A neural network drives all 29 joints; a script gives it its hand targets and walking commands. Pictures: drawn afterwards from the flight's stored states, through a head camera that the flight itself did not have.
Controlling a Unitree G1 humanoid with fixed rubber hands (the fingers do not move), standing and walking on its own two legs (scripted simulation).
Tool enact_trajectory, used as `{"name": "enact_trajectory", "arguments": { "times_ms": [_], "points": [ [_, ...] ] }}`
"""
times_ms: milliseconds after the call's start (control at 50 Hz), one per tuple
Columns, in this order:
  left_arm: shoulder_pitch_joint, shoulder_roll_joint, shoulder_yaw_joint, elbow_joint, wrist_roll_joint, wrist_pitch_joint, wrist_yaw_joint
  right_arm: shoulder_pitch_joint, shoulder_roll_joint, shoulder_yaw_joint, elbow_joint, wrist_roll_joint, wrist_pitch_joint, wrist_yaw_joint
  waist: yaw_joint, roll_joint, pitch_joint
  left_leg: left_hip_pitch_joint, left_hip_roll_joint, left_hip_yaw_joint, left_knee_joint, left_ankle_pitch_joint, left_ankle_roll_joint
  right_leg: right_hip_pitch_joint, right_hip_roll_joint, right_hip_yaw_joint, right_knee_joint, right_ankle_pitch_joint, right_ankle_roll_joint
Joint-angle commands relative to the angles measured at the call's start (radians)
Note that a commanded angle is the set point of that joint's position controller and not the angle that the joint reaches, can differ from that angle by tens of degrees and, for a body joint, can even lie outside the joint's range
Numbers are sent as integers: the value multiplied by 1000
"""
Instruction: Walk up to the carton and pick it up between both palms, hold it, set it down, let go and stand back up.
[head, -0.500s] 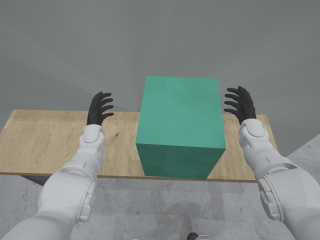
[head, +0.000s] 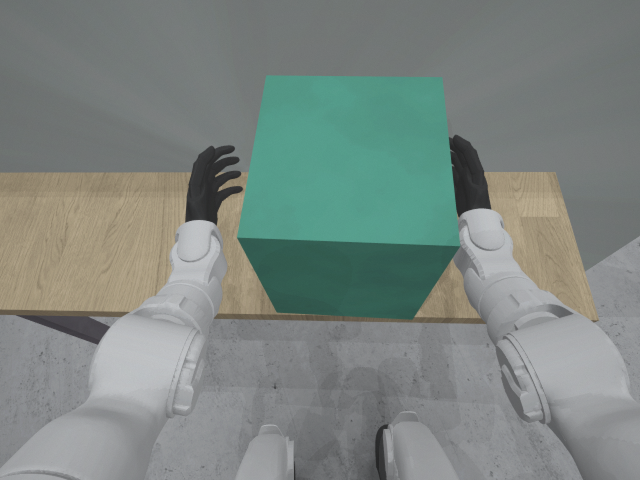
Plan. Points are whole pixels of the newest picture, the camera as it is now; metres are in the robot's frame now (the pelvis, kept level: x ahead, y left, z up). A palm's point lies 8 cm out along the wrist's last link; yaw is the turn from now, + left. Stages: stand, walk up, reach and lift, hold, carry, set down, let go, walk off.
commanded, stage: reach and lift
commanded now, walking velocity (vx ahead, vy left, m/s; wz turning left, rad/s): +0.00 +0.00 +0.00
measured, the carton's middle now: (347, 211) +0.44 -0.01 +0.01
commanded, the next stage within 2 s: none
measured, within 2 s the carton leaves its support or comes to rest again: neither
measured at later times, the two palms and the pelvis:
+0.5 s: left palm (227, 203) +0.44 +0.14 +0.04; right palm (467, 196) +0.44 -0.16 +0.04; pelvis +0.00 +0.01 +0.01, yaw -1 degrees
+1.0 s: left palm (228, 209) +0.43 +0.14 +0.04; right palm (468, 205) +0.43 -0.16 +0.04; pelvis +0.03 +0.01 +0.04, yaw +0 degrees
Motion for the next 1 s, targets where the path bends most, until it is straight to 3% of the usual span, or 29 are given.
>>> {"name": "enact_trajectory", "arguments": {
  "times_ms": [0, 20, 120, 160, 180, 220, 240, 280, 340, 360, 420, 440, 460, 480, 500, 560, 580, 600, 620, 660, 700, 740, 780, 800, 840, 860, 880, 920, 980],
  "points": [
    [-338, 91, 53, -124, 47, -8, 8, -388, -75, -48, -148, -44, -34, -23, -13, -49, -728, 234, -96, 111, -56, 315, -4, 700, 45, 13, -83, 294, 35],
    [-378, 87, 38, -95, 43, -8, 9, -419, -58, -43, -112, -41, -21, -26, -1, -50, -699, 229, -98, 111, -60, 306, 0, 685, 36, 8, -67, 290, 30],
    [-400, 26, 16, -162, 42, -18, 30, -425, -28, -88, -114, -74, -33, -25, -35, -10, -702, 329, -82, 78, -55, 346, -22, 594, 51, -32, -76, 252, 14],
    [-391, 26, 46, -120, 76, -15, 38, -452, 2, -93, -124, -89, -20, -25, 2, -27, -686, 306, -90, 96, -56, 316, -9, 602, 47, -13, -85, 243, 21],
    [-423, 33, 54, -102, 82, -9, 45, -445, -32, -124, -59, -113, -13, -26, -17, -12, -632, 302, -82, 76, -74, 265, -11, 574, 44, -27, -87, 194, 19],
    [-394, 48, 102, -75, 118, -11, 49, -417, -13, -116, -51, -118, -7, -26, 11, -38, -583, 300, -83, 87, -85, 269, 4, 604, 50, -19, -95, 203, 20],
    [-418, 28, 99, -103, 124, -16, 52, -441, -11, -132, -57, -130, -12, -23, -6, -24, -601, 301, -79, 79, -86, 261, -2, 605, 47, -12, -92, 200, 14],
    [-388, 33, 140, -77, 142, -15, 59, -439, 17, -138, -62, -131, -15, -26, 13, -55, -598, 291, -92, 111, -86, 284, -1, 635, 51, -17, -111, 206, 22],
    [-378, 1, 140, -51, 183, -10, 59, -440, 52, -134, -64, -142, -22, -32, 20, -27, -544, 271, -93, 111, -88, 288, 1, 646, 40, -8, -109, 239, 18],
    [-362, -19, 128, -61, 168, -5, 59, -445, 29, -148, -60, -163, -26, -31, -22, -42, -528, 300, -86, 102, -89, 308, -3, 635, 47, -24, -116, 244, 14],
    [-404, -53, 149, -50, 197, -17, 58, -447, 109, -172, -42, -203, -13, -24, -3, -49, -513, 319, -80, 95, -110, 247, 8, 606, 43, -31, -141, 166, 18],
    [-393, -63, 162, -43, 214, -18, 59, -445, 119, -206, -59, -237, -15, -24, -7, -69, -528, 330, -80, 100, -117, 268, 11, 618, 48, -31, -154, 171, 16],
    [-413, -93, 161, -110, 233, -28, 63, -441, 153, -210, -71, -262, -15, -14, 5, -33, -575, 334, -85, 106, -121, 255, 5, 630, 43, -24, -147, 184, 12],
    [-375, -114, 163, -111, 251, -27, 67, -394, 148, -227, -71, -288, -21, -12, -20, -7, -555, 380, -81, 96, -131, 287, -7, 614, 49, -40, -149, 211, 9],
    [-402, -132, 172, -105, 257, -34, 67, -440, 183, -258, -82, -314, -29, -10, -6, 2, -582, 397, -78, 96, -132, 321, -6, 613, 43, -44, -156, 220, 3],
    [-381, -296, 192, -97, 349, -48, 27, -416, 339, -270, -99, -421, -33, 15, -25, -2, -558, 419, -82, 109, -134, 374, -3, 676, 47, -52, -176, 296, -2],
    [-390, -328, 213, -89, 394, -57, 3, -389, 427, -286, -89, -470, -32, 32, -16, 8, -531, 422, -91, 112, -141, 354, 2, 712, 41, -52, -177, 307, 1],
    [-432, -431, 217, -72, 438, -67, -19, -398, 545, -304, -74, -547, -30, 56, -35, -17, -507, 433, -89, 116, -167, 335, 9, 720, 42, -61, -203, 284, -2],
    [-383, -548, 194, -39, 481, -69, -46, -359, 653, -306, -68, -598, -39, 82, -58, 20, -461, 449, -95, 108, -177, 340, 1, 724, 38, -67, -203, 297, -9],
    [-342, -661, 195, 7, 545, -107, -70, -332, 743, -335, -60, -714, -62, 129, -55, 40, -491, 503, -82, 96, -198, 367, -6, 687, 44, -100, -217, 307, -10],
    [-353, -640, 221, 34, 591, -117, -67, -279, 735, -346, -15, -767, -48, 148, -52, 38, -440, 515, -75, 91, -231, 341, -12, 698, 52, -104, -250, 286, -9],
    [-375, -640, 238, 14, 594, -122, -62, -299, 757, -346, -52, -783, -47, 159, -28, 27, -426, 522, -77, 92, -244, 329, -1, 702, 47, -105, -258, 245, -11],
    [-332, -673, 210, 38, 598, -144, -59, -267, 761, -345, -45, -801, -69, 160, -57, 5, -418, 512, -81, 90, -263, 336, 4, 733, 44, -100, -263, 311, -13],
    [-327, -630, 244, 46, 607, -149, -68, -262, 776, -325, -26, -797, -72, 161, -25, -7, -416, 471, -90, 109, -253, 379, 5, 792, 38, -80, -258, 386, -5],
    [-325, -655, 238, 65, 598, -165, -71, -243, 791, -342, 7, -813, -81, 157, -47, -29, -391, 391, -91, 118, -290, 323, 18, 849, 34, -66, -268, 403, -2],
    [-298, -625, 257, 42, 606, -172, -70, -217, 792, -327, 12, -804, -79, 163, -27, -24, -358, 401, -93, 110, -286, 341, 23, 852, 28, -53, -260, 412, 3],
    [-294, -626, 253, 41, 620, -172, -67, -205, 783, -330, 19, -814, -85, 163, -48, -40, -353, 430, -92, 104, -278, 367, 14, 843, 36, -60, -266, 427, 5],
    [-283, -610, 265, 87, 623, -179, -74, -217, 765, -333, 39, -800, -102, 163, -24, -6, -321, 405, -85, 113, -288, 384, 17, 834, 29, -59, -260, 446, -4],
    [-217, -625, 254, 47, 634, -187, -75, -169, 767, -323, 55, -812, -132, 152, -23, -8, -327, 453, -81, 110, -300, 427, 6, 846, 35, -58, -264, 499, -1]
  ]
}}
